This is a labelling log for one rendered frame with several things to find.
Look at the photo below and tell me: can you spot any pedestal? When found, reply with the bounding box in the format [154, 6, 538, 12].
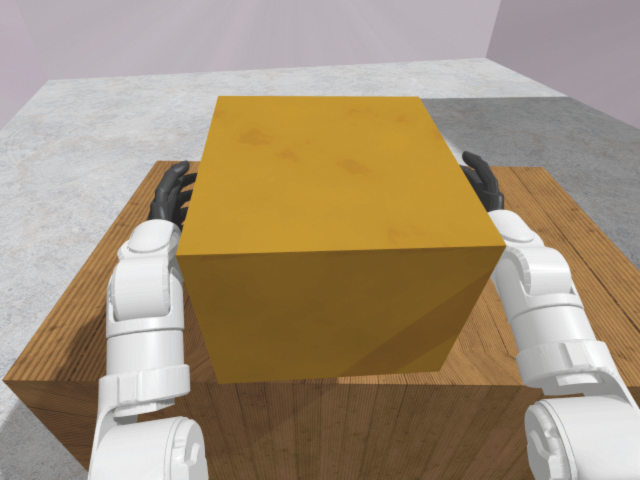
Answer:
[2, 161, 640, 480]

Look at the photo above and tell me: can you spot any robot right forearm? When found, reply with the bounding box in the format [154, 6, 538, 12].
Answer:
[488, 210, 640, 416]

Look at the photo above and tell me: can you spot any right robot hand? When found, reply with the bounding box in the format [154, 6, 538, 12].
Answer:
[460, 151, 504, 213]

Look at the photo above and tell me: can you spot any left robot upper arm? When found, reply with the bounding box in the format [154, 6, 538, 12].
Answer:
[90, 416, 208, 480]

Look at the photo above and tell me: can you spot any robot left forearm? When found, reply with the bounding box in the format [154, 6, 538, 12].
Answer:
[87, 219, 190, 480]

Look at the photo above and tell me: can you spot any left robot hand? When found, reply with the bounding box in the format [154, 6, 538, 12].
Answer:
[147, 160, 197, 233]

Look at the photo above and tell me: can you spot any right robot upper arm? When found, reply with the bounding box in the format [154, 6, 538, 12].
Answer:
[525, 395, 640, 480]

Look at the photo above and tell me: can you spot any carton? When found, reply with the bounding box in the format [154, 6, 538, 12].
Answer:
[176, 96, 507, 384]

